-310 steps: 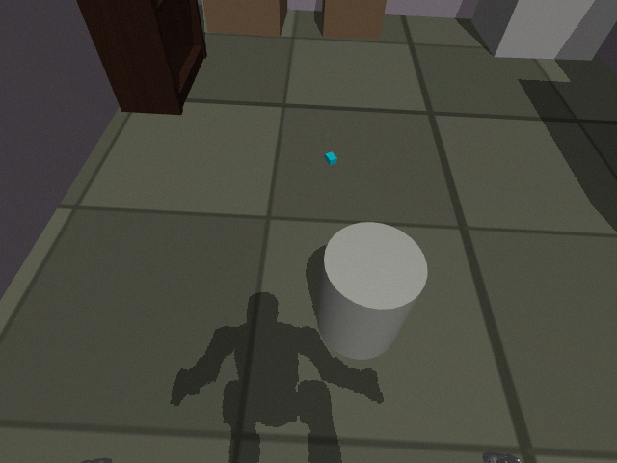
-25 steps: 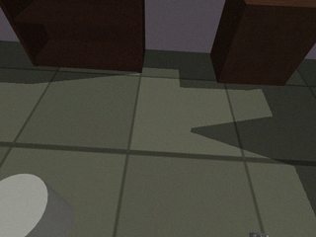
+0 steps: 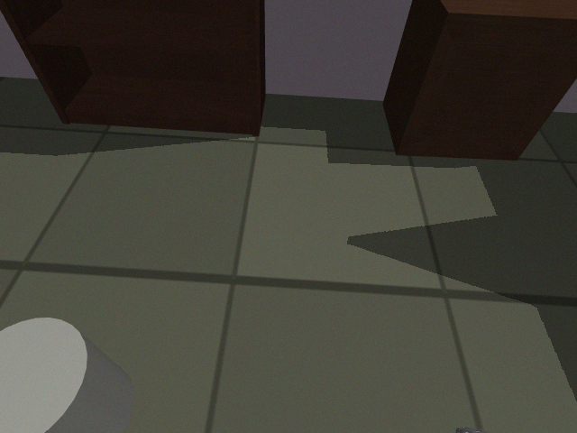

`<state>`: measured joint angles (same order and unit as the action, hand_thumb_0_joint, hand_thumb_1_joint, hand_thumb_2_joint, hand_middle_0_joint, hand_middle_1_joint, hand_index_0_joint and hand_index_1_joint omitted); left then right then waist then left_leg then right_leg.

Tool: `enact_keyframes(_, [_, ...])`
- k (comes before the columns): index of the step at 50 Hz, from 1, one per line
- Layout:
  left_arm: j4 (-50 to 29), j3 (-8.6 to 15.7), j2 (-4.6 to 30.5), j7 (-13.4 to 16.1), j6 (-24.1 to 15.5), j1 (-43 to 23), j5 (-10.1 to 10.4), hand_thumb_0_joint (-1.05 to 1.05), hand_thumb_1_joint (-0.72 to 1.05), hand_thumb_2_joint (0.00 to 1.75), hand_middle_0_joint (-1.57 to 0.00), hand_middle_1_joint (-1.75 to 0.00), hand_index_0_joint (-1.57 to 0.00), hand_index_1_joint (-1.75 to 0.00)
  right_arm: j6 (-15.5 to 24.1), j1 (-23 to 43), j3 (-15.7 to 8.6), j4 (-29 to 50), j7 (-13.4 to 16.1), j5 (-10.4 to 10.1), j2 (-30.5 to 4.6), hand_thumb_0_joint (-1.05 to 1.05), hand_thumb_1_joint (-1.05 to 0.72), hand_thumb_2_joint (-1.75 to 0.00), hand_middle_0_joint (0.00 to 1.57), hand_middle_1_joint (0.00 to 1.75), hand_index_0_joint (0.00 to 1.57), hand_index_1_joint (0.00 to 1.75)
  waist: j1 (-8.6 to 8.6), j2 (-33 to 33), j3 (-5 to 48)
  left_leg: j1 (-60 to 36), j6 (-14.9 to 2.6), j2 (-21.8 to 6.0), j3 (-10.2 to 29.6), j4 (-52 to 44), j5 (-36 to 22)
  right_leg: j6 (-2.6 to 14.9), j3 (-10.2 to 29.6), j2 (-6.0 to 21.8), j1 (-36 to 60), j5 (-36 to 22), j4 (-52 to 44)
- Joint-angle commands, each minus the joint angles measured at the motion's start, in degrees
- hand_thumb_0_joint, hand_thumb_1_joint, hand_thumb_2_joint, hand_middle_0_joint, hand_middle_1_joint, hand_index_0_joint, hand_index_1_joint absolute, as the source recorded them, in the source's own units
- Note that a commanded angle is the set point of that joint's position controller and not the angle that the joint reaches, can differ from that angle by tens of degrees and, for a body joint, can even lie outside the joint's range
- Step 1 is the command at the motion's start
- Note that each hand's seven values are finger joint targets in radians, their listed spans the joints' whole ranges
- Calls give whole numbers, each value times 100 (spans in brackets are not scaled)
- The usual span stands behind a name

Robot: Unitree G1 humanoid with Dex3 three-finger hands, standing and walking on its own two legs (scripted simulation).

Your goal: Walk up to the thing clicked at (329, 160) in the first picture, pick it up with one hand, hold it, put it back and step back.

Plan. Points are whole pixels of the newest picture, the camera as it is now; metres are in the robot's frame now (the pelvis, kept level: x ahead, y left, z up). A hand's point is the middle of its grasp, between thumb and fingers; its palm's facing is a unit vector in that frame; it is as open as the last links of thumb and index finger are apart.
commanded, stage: stand
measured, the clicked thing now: out of the picture +0.25 +1.44 -0.77
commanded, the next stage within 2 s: walk up in 0.16 s
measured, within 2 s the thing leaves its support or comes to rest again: neither
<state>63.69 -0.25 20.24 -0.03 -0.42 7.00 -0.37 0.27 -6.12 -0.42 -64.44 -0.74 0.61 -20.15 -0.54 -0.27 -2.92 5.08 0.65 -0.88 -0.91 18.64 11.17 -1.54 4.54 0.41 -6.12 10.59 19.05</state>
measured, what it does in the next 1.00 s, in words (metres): walks ahead: left foot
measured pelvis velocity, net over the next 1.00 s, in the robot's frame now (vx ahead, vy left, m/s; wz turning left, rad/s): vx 0.23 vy -0.01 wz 0.21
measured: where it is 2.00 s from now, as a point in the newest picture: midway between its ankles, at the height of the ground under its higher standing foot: (287, 390)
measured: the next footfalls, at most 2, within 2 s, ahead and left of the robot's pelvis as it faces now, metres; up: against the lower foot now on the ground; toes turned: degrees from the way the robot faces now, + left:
left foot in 0.76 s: +0.27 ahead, +0.12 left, +0.00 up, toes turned +13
right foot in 1.12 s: +0.41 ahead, -0.15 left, +0.00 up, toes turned +19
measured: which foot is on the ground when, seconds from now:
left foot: down 0.00-0.40, up 0.42-0.74, down 0.76-1.00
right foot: down 0.00-0.80, up 0.82-1.00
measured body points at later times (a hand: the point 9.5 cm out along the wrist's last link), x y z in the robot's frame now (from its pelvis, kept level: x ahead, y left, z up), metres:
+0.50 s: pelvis +0.05 -0.04 -0.02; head +0.06 -0.06 +0.43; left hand +0.10 +0.29 -0.12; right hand +0.08 -0.37 -0.15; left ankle +0.02 +0.09 -0.70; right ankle +0.06 -0.15 -0.75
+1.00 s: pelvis +0.23 -0.01 -0.02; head +0.24 +0.02 +0.43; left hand +0.26 +0.32 -0.14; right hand +0.35 -0.32 -0.11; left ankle +0.23 +0.11 -0.75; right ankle +0.30 -0.16 -0.70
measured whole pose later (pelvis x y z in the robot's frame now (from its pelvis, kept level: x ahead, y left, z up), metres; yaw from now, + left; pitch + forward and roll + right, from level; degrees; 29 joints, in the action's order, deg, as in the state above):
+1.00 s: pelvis +0.23 -0.01 -0.02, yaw +12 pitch -3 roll +0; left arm 45.8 4.1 24.2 -3.4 -0.9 14.0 -0.7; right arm 4.5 -20.8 -2.4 -43.9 -1.8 1.0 -22.5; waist -0.9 -3.5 -5.4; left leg 15.7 -0.9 -0.7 -0.2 34.5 16.2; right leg 1.8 -0.4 5.7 -26.0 23.6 54.1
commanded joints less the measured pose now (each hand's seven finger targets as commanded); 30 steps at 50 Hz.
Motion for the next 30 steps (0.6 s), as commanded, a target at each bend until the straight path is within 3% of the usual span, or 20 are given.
enact_keyframes(1, [-320,252,1248,76,-125,-187,-11,0,90,90,-20,-30,-20,-30,118,207,-261,365,98,-21,-1196,0,-90,-90,20,30,20,30,14,37,347,-85,-182,-645,467,-311,-651,276,347,575,-130,-889,-237])
enact_keyframes(7, [-331,231,1234,74,-125,-137,-16,0,90,90,-20,-30,-20,-30,118,157,-258,341,96,-22,-1204,0,-90,-90,20,30,20,30,6,16,344,-100,-178,-639,466,-310,-574,259,338,568,-188,-825,-285])
enact_keyframes(8, [-633,476,1570,-63,-145,78,-78,0,90,90,-20,-30,-20,-30,182,-246,-522,651,-5,83,-1613,0,-90,-90,20,30,20,30,-74,130,737,-402,-507,-443,511,-69,2126,448,262,99,-373,1749,173])
enact_keyframes(9, [-613,501,1505,-110,-135,20,-135,0,90,90,-20,-30,-20,-30,189,-476,-604,574,-39,131,-1717,0,-90,-90,20,30,20,30,-165,386,380,-448,-687,-723,918,-316,3142,444,110,12,-1152,2344,590])
enact_keyframes(10, [-729,511,1390,-156,-127,-224,-162,0,90,90,-20,-30,-20,-30,181,-621,-693,594,-40,128,-1835,0,-90,-90,20,30,20,30,-315,775,-53,-393,-969,-1248,1557,-816,3538,365,-189,-158,-1843,1985,1449])
enact_keyframes(11, [-896,537,1371,-178,-121,-362,-175,0,90,90,-20,-30,-20,-30,193,-640,-755,716,-38,127,-1927,0,-90,-90,20,30,20,30,-375,923,-544,-170,-1334,-1911,2124,-1247,3300,280,-248,-41,-2385,1685,2310])
enact_keyframes(12, [-968,554,1369,-182,-157,-302,-163,0,90,90,-20,-30,-20,-30,243,-578,-798,805,-38,147,-1967,0,-90,-90,20,30,20,30,-284,800,-734,-104,-1536,-2228,2323,-1300,2820,274,-69,268,-2578,1688,2532])
enact_keyframes(13, [-985,558,1422,-213,-204,-168,-131,0,90,90,-20,-30,-20,-30,276,-531,-767,903,-39,146,-1855,0,-90,-90,20,30,20,30,-166,549,-594,-153,-1521,-2096,2101,-1177,2387,283,7,391,-2473,1670,2479])
enact_keyframes(15, [-994,580,1326,-319,-219,255,-92,0,90,90,-20,-30,-20,-30,269,-238,-774,1148,-96,207,-1824,0,-90,-90,20,30,20,30,29,960,-370,32,-1322,-1692,1349,-926,2151,310,-213,415,-1838,1582,1817])
enact_keyframes(17, [-802,676,1286,-333,-262,963,-123,0,90,90,-20,-30,-20,-30,204,119,-771,1380,-154,208,-1702,0,-90,-90,20,30,20,30,403,1001,-141,806,-1014,-1142,535,-185,1868,328,-567,194,-292,742,940])
enact_keyframes(18, [-630,742,1341,-287,-289,1392,-136,0,90,90,-20,-30,-20,-30,153,189,-715,1474,-154,212,-1472,0,-90,-90,20,30,20,30,576,508,42,1360,-836,-767,144,695,1890,286,-748,-119,589,407,613])
enact_keyframes(19, [-488,877,1617,-203,-331,1982,-167,0,90,90,-20,-30,-20,-30,115,-66,-600,1532,-152,195,-1171,0,-90,-90,20,30,20,30,771,-466,221,2185,-659,-413,-127,2080,2238,270,-259,16,1566,712,344])
enact_keyframes(20, [-605,1036,2148,-106,-378,2341,-236,0,90,90,-20,-30,-20,-30,108,-30,-443,1759,-173,140,-762,0,-90,-90,20,30,20,30,994,-1868,96,3484,-356,351,-191,3858,2616,655,2119,1313,1607,2741,-740])
enact_keyframes(21, [-1215,1045,2343,-132,-405,1334,-316,0,90,90,-20,-30,-20,-30,9,-128,-531,1827,-125,34,-1048,0,-90,-90,20,30,20,30,746,-1421,-183,3403,-322,89,645,4405,2024,1189,3011,2555,329,4013,-1528])
enact_keyframes(22, [-1543,982,2224,-145,-416,631,-196,0,90,90,-20,-30,-20,-30,9,-370,-638,1702,-146,-3,-1444,0,-90,-90,20,30,20,30,401,-768,-638,3211,-268,-297,830,4465,1517,1312,2618,2435,-177,3803,-1489])
enact_keyframes(24, [-1640,852,1777,-138,-441,504,-143,0,90,90,-20,-30,-20,-30,51,-762,-693,1509,-216,-12,-1524,0,-90,-90,20,30,20,30,158,-557,-806,2896,-182,-528,736,4265,884,1160,1302,1751,-431,2453,-1336])
enact_keyframes(25, [-1702,848,1708,-131,-446,463,-127,0,90,90,-20,-30,-20,-30,70,-1062,-692,1467,-222,6,-1486,0,-90,-90,20,30,20,30,79,-573,-606,2683,-95,-593,707,4017,788,1182,850,1693,-333,1915,-1182])
enact_keyframes(27, [-1746,865,1648,-138,-472,669,-100,0,90,90,-20,-30,-20,-30,85,-1164,-689,1478,-293,49,-1427,0,-90,-90,20,30,20,30,161,-554,-535,2569,1,-635,493,3527,646,1298,237,1634,-224,1182,-1028])
enact_keyframes(29, [-1854,906,1764,-126,-500,744,-135,0,90,90,-20,-30,-20,-30,80,-1012,-688,1649,-346,66,-1348,0,-90,-90,20,30,20,30,229,-586,-569,2599,13,-727,404,3094,561,1381,42,1725,-176,1111,-1004])
enact_keyframes(30, [-1885,918,1761,-132,-495,857,-123,0,90,90,-20,-30,-20,-30,101,-898,-672,1724,-372,71,-1321,0,-90,-90,20,30,20,30,318,-533,-541,2608,-3,-716,281,2751,462,1359,-173,1629,-45,821,-848])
